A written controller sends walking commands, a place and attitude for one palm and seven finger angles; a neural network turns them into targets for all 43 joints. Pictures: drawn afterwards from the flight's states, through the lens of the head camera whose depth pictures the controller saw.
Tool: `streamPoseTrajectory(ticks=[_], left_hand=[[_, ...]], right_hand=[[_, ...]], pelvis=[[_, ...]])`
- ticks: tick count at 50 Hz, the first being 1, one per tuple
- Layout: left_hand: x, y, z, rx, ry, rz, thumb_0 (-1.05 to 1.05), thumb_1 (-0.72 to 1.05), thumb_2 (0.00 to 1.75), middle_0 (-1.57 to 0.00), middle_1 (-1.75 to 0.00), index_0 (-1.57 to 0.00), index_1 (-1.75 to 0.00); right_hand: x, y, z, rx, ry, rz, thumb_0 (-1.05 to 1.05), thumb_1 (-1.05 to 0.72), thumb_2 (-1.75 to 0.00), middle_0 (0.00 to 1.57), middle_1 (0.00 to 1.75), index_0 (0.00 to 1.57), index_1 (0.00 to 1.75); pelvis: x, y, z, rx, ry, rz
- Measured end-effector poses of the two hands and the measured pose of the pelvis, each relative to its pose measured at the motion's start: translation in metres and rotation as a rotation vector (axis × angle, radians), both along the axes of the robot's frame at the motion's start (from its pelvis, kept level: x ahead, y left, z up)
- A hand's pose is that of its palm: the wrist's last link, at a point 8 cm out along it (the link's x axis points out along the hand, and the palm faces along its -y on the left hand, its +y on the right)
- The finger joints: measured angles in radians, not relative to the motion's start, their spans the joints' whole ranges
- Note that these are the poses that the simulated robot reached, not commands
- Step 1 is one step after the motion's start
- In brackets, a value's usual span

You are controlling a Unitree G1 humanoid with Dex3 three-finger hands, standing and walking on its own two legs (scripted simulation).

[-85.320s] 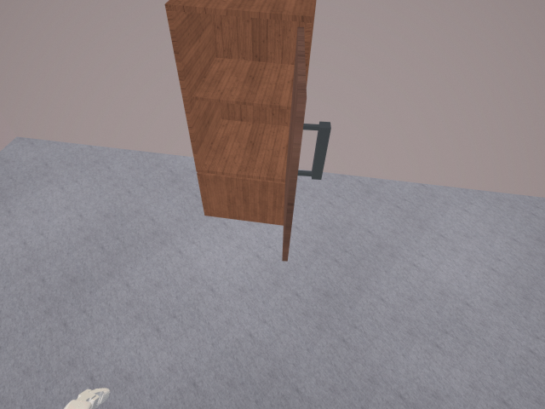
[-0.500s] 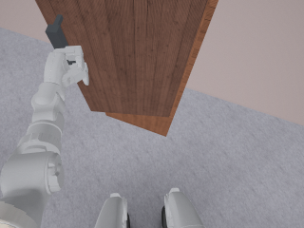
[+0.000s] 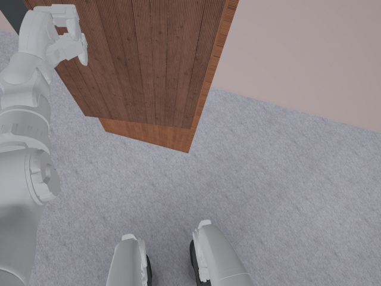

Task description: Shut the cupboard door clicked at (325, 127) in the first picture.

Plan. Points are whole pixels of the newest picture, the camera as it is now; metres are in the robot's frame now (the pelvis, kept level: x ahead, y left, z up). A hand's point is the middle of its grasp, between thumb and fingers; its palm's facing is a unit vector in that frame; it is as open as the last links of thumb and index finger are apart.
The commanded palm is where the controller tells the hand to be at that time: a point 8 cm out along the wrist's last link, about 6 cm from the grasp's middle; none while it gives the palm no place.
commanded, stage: push the door shut along its arc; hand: left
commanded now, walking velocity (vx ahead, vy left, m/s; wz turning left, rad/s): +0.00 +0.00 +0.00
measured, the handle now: (31, 21) +0.62 +0.21 +0.09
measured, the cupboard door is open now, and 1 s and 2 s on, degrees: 9 0 0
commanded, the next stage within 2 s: pull the fist back off the door in 0.48 s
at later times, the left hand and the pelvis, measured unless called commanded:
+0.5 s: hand (87, 27) +0.59 +0.11 +0.09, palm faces -0.33 -0.94 -0.02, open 3.3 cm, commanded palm +0.62 +0.13 +0.09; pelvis +0.00 +0.01 -0.01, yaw -1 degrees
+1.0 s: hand (106, 25) +0.59 +0.08 +0.10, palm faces +0.04 -1.00 +0.00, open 3.1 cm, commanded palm +0.55 +0.13 +0.09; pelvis +0.02 +0.00 +0.01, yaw +0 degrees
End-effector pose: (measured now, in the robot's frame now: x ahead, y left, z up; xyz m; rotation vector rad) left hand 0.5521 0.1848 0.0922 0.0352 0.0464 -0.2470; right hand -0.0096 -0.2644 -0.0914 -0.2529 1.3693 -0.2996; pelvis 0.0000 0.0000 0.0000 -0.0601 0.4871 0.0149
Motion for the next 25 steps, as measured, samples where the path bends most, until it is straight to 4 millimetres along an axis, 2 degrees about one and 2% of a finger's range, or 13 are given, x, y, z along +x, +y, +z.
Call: streamPoseTrajectory(ticks=[9, 25], left_hand=[[0.020, -0.008, 0.000, 0.001, 0.018, -0.037, 0.02, 0.90, 0.90, -1.30, -1.50, -1.30, -1.50], [0.041, -0.012, 0.003, 0.004, 0.035, -0.093, 0.04, 0.90, 0.93, -1.30, -1.50, -1.30, -1.50]], right_hand=[[-0.011, 0.006, -0.003, 0.003, 0.032, -0.027, 0.00, -0.91, -0.90, 0.21, 0.30, 0.21, 0.30], [-0.027, 0.009, 0.000, -0.041, 0.075, -0.026, 0.00, -0.91, -0.90, 0.21, 0.30, 0.21, 0.30]], pelvis=[[0.002, 0.002, -0.005, -0.006, 0.027, -0.008], [0.000, 0.005, -0.013, -0.027, 0.061, 0.005]])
